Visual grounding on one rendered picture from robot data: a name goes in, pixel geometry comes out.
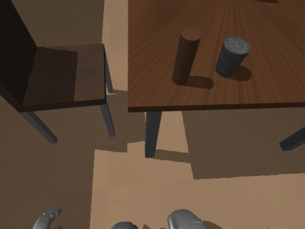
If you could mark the table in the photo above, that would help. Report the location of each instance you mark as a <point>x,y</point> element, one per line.
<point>272,75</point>

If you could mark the chair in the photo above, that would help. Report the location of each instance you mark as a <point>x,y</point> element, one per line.
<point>45,78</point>

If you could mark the left robot hand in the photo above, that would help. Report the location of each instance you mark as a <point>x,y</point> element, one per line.
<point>44,222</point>

